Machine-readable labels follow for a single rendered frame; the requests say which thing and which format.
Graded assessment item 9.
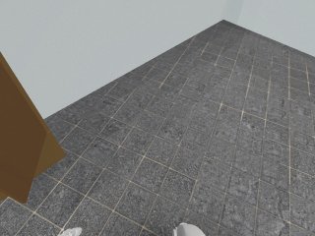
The cupboard door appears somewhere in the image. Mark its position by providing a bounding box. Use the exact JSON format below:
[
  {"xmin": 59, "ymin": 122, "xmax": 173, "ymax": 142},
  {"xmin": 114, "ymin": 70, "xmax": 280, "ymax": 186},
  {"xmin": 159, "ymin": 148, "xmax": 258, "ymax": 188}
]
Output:
[{"xmin": 0, "ymin": 63, "xmax": 47, "ymax": 204}]

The right robot thigh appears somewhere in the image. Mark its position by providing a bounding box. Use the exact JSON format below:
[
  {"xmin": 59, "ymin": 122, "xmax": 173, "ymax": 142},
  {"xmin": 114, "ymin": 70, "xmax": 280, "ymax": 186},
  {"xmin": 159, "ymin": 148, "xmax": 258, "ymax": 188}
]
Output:
[{"xmin": 172, "ymin": 224, "xmax": 206, "ymax": 236}]

